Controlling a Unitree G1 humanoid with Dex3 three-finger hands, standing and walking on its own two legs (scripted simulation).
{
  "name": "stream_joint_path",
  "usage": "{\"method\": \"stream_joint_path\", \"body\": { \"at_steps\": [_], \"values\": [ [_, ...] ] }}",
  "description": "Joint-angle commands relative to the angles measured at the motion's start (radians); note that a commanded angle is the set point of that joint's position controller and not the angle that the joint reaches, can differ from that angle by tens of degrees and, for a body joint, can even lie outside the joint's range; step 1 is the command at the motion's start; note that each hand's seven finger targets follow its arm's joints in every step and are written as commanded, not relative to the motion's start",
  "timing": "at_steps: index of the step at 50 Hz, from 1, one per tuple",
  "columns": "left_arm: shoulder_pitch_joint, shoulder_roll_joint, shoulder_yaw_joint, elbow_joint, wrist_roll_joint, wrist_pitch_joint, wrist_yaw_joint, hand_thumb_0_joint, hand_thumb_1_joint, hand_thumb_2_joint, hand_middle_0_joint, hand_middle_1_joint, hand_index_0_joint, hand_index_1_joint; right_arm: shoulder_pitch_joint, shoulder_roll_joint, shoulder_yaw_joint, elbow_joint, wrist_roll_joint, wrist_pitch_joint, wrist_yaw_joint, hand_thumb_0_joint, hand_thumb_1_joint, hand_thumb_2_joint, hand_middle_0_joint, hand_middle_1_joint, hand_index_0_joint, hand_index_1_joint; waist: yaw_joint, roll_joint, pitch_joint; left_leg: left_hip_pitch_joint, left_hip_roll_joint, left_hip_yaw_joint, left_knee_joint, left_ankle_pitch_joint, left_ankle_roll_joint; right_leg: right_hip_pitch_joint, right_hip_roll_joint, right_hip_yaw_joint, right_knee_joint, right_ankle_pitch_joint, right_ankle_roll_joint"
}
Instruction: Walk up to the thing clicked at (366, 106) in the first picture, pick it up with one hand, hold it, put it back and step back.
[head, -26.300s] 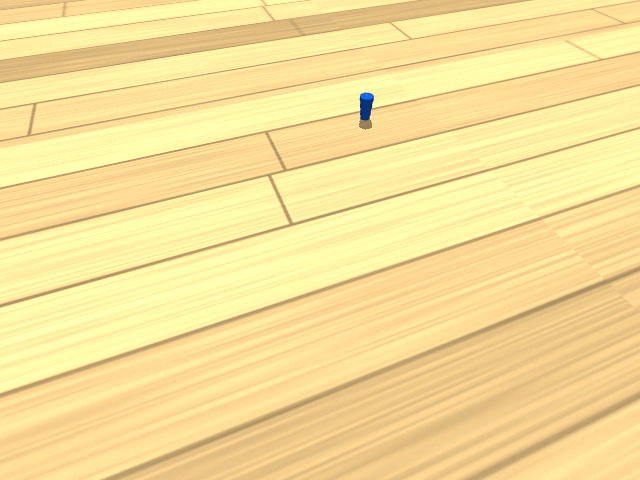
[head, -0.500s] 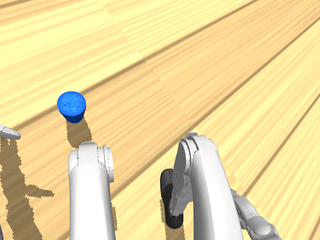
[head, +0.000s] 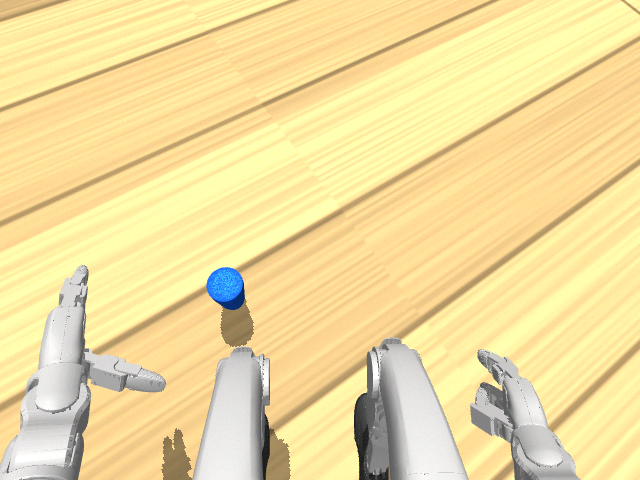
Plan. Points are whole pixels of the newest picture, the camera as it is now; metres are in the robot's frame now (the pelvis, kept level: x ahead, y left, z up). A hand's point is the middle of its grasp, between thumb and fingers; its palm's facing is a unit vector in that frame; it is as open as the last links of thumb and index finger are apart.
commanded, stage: home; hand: left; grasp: from the side
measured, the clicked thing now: (229, 292) +0.45 +0.19 -0.48
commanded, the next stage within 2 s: none
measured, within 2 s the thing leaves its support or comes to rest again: neither
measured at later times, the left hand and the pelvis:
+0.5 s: hand (85, 362) +0.24 +0.20 +0.10, palm faces +0.12 -0.94 -0.33, open 17.6 cm; pelvis +0.06 +0.01 +0.16, yaw +1 degrees
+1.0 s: hand (74, 397) +0.22 +0.19 +0.12, palm faces +0.15 -0.94 -0.29, open 17.6 cm; pelvis +0.06 +0.00 +0.18, yaw +2 degrees
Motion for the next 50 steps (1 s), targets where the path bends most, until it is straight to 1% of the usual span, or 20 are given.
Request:
{"method": "stream_joint_path", "body": {
  "at_steps": [1, 4, 5, 7, 11, 12, 15, 16, 17, 22, 25, 26, 27, 32, 33, 39, 44, 46, 48, 50],
  "values": [
    [0.015, 0.142, 0.037, -0.172, -0.016, 0.004, 0.042, 0.000, -0.540, 0.063, -0.053, -0.057, -0.053, -0.057, 0.096, -0.131, -0.051, -0.087, -0.008, -0.053, -0.030, 0.000, -0.896, -0.902, 0.201, 0.301, 0.201, 0.301, -0.011, 0.049, -0.414, 0.418, -0.026, 0.045, -0.358, 0.218, 0.041, 0.505, 0.032, 0.016, -0.352, 0.186, -0.045],
    [0.080, 0.097, -0.001, -0.197, -0.022, 0.036, 0.053, 0.000, -0.555, 0.054, -0.052, -0.054, -0.051, -0.055, 0.101, -0.126, -0.046, -0.093, -0.011, -0.071, -0.040, 0.000, -0.896, -0.902, 0.201, 0.301, 0.201, 0.301, -0.005, 0.068, -0.386, 0.536, -0.021, 0.038, -0.446, 0.268, 0.032, 0.569, 0.033, 0.005, -0.420, 0.222, -0.048],
    [0.050, 0.121, 0.013, -0.258, -0.027, 0.039, 0.061, 0.000, -0.546, 0.059, -0.053, -0.056, -0.052, -0.056, 0.109, -0.126, -0.046, -0.097, -0.011, -0.078, -0.046, 0.000, -0.896, -0.902, 0.201, 0.301, 0.201, 0.301, 0.004, 0.073, -0.394, 0.563, -0.022, 0.041, -0.466, 0.277, 0.032, 0.611, 0.031, 0.007, -0.445, 0.232, -0.046],
    [0.132, 0.092, -0.009, -0.243, -0.025, 0.067, 0.071, 0.000, -0.576, 0.042, -0.050, -0.051, -0.049, -0.052, 0.119, -0.116, -0.043, -0.096, -0.012, -0.087, -0.057, 0.000, -0.896, -0.902, 0.201, 0.301, 0.201, 0.301, 0.002, 0.059, -0.363, 0.621, -0.020, 0.042, -0.511, 0.327, 0.030, 0.674, 0.032, 0.005, -0.496, 0.280, -0.044],
    [0.210, 0.033, -0.064, -0.284, -0.032, 0.115, 0.088, 0.000, -0.585, 0.036, -0.048, -0.049, -0.047, -0.050, 0.125, -0.108, -0.036, -0.113, -0.012, -0.106, -0.077, 0.000, -0.896, -0.902, 0.201, 0.301, 0.201, 0.301, 0.001, 0.070, -0.293, 0.731, -0.017, 0.042, -0.618, 0.359, 0.024, 0.774, 0.032, 0.003, -0.600, 0.303, -0.041],
    [0.192, 0.043, -0.064, -0.336, -0.035, 0.122, 0.095, 0.000, -0.593, 0.032, -0.047, -0.048, -0.046, -0.048, 0.129, -0.107, -0.036, -0.118, -0.011, -0.112, -0.081, 0.000, -0.896, -0.902, 0.201, 0.301, 0.201, 0.301, 0.005, 0.068, -0.277, 0.757, -0.018, 0.046, -0.647, 0.344, 0.023, 0.798, 0.032, 0.000, -0.630, 0.292, -0.038],
    [0.263, 0.016, -0.090, -0.411, -0.037, 0.154, 0.106, 0.000, -0.583, 0.037, -0.048, -0.049, -0.047, -0.050, 0.148, -0.100, -0.034, -0.130, -0.013, -0.125, -0.099, 0.000, -0.896, -0.902, 0.201, 0.301, 0.201, 0.301, 0.005, 0.077, -0.262, 0.864, -0.016, 0.047, -0.717, 0.408, 0.017, 0.884, 0.040, -0.010, -0.688, 0.346, -0.036],
    [0.299, -0.006, -0.114, -0.404, -0.039, 0.166, 0.109, 0.000, -0.574, 0.043, -0.049, -0.051, -0.049, -0.052, 0.143, -0.092, -0.028, -0.137, -0.013, -0.131, -0.105, 0.000, -0.896, -0.902, 0.201, 0.301, 0.201, 0.301, 0.004, 0.062, -0.220, 0.865, -0.018, 0.048, -0.742, 0.394, 0.019, 0.900, 0.039, -0.014, -0.716, 0.338, -0.033],
    [0.320, -0.016, -0.116, -0.422, -0.041, 0.177, 0.112, 0.000, -0.584, 0.037, -0.048, -0.049, -0.047, -0.050, 0.144, -0.087, -0.025, -0.145, -0.013, -0.136, -0.111, 0.000, -0.896, -0.902, 0.201, 0.301, 0.201, 0.301, 0.004, 0.059, -0.193, 0.879, -0.019, 0.049, -0.765, 0.386, 0.019, 0.922, 0.040, -0.013, -0.739, 0.336, -0.032],
    [0.447, -0.052, -0.148, -0.545, -0.043, 0.210, 0.116, 0.000, -0.604, 0.024, -0.044, -0.045, -0.044, -0.046, 0.146, -0.077, -0.022, -0.160, -0.025, -0.166, -0.129, 0.000, -0.897, -0.902, 0.201, 0.301, 0.201, 0.301, 0.013, 0.043, -0.139, 0.956, -0.013, 0.040, -0.841, 0.451, 0.013, 1.000, 0.052, -0.038, -0.792, 0.381, -0.035],
    [0.482, -0.084, -0.173, -0.567, -0.044, 0.217, 0.109, 0.000, -0.585, 0.036, -0.046, -0.048, -0.045, -0.049, 0.131, -0.072, -0.016, -0.175, -0.028, -0.180, -0.130, 0.000, -0.897, -0.901, 0.201, 0.301, 0.201, 0.301, 0.011, 0.022, -0.047, 0.958, -0.009, 0.030, -0.889, 0.402, 0.014, 0.998, 0.057, -0.049, -0.828, 0.332, -0.033],
    [0.481, -0.071, -0.158, -0.594, -0.044, 0.216, 0.109, 0.000, -0.603, 0.025, -0.044, -0.045, -0.043, -0.046, 0.134, -0.074, -0.020, -0.179, -0.030, -0.183, -0.130, 0.000, -0.897, -0.901, 0.201, 0.301, 0.201, 0.301, 0.016, 0.021, -0.060, 0.965, -0.010, 0.033, -0.893, 0.414, 0.014, 1.020, 0.056, -0.048, -0.835, 0.345, -0.032],
    [0.493, -0.076, -0.160, -0.591, -0.045, 0.216, 0.105, 0.000, -0.596, 0.029, -0.045, -0.047, -0.044, -0.047, 0.127, -0.079, -0.019, -0.182, -0.029, -0.187, -0.126, 0.000, -0.897, -0.901, 0.201, 0.301, 0.201, 0.301, 0.022, 0.011, -0.025, 0.962, -0.009, 0.029, -0.912, 0.384, 0.013, 1.015, 0.057, -0.050, -0.845, 0.314, -0.032],
    [0.490, -0.089, -0.161, -0.602, -0.039, 0.205, 0.092, 0.000, -0.597, 0.028, -0.044, -0.047, -0.044, -0.047, 0.126, -0.078, -0.022, -0.180, -0.038, -0.211, -0.119, 0.000, -0.897, -0.901, 0.200, 0.301, 0.200, 0.301, 0.017, 0.012, 0.023, 0.972, -0.009, 0.033, -0.942, 0.345, 0.010, 1.024, 0.058, -0.048, -0.871, 0.283, -0.030],
    [0.471, -0.090, -0.162, -0.595, -0.038, 0.200, 0.087, 0.000, -0.564, 0.048, -0.048, -0.052, -0.047, -0.052, 0.127, -0.082, -0.024, -0.180, -0.039, -0.215, -0.117, 0.000, -0.897, -0.901, 0.200, 0.301, 0.200, 0.301, 0.006, 0.013, 0.023, 0.976, -0.010, 0.037, -0.940, 0.347, 0.011, 1.024, 0.057, -0.044, -0.873, 0.285, -0.031],
    [0.439, -0.083, -0.152, -0.627, -0.033, 0.189, 0.084, 0.000, -0.577, 0.040, -0.046, -0.050, -0.046, -0.050, 0.133, -0.078, -0.025, -0.166, -0.049, -0.238, -0.117, 0.000, -0.898, -0.901, 0.200, 0.301, 0.200, 0.301, 0.011, 0.045, -0.052, 1.030, -0.019, 0.049, -0.926, 0.425, 0.008, 1.077, 0.054, -0.035, -0.875, 0.356, -0.032],
    [0.463, -0.100, -0.162, -0.591, -0.034, 0.191, 0.083, 0.000, -0.605, 0.024, -0.043, -0.047, -0.043, -0.046, 0.122, -0.082, -0.022, -0.154, -0.050, -0.245, -0.116, 0.000, -0.898, -0.901, 0.200, 0.301, 0.200, 0.301, 0.016, 0.037, -0.026, 1.027, -0.017, 0.040, -0.944, 0.420, 0.006, 1.084, 0.056, -0.043, -0.881, 0.345, -0.034],
    [0.461, -0.087, -0.148, -0.585, -0.033, 0.190, 0.085, 0.000, -0.584, 0.036, -0.046, -0.050, -0.045, -0.050, 0.116, -0.081, -0.024, -0.154, -0.050, -0.246, -0.117, 0.000, -0.899, -0.901, 0.200, 0.301, 0.200, 0.301, 0.020, 0.041, -0.033, 1.025, -0.017, 0.040, -0.947, 0.412, 0.006, 1.086, 0.056, -0.043, -0.885, 0.339, -0.033],
    [0.467, -0.094, -0.156, -0.564, -0.034, 0.188, 0.082, 0.000, -0.611, 0.020, -0.043, -0.046, -0.042, -0.046, 0.105, -0.079, -0.020, -0.155, -0.049, -0.244, -0.114, 0.000, -0.899, -0.901, 0.200, 0.301, 0.200, 0.301, 0.022, 0.035, 0.011, 1.004, -0.021, 0.047, -0.957, 0.356, 0.010, 1.076, 0.054, -0.041, -0.906, 0.295, -0.032],
    [0.464, -0.094, -0.152, -0.569, -0.035, 0.184, 0.079, 0.000, -0.586, 0.035, -0.045, -0.050, -0.045, -0.050, 0.109, -0.077, -0.020, -0.154, -0.049, -0.248, -0.113, 0.000, -0.899, -0.901, 0.200, 0.300, 0.200, 0.300, 0.020, 0.021, 0.002, 1.004, -0.022, 0.049, -0.955, 0.351, 0.013, 1.078, 0.053, -0.037, -0.912, 0.292, -0.030]
  ]
}}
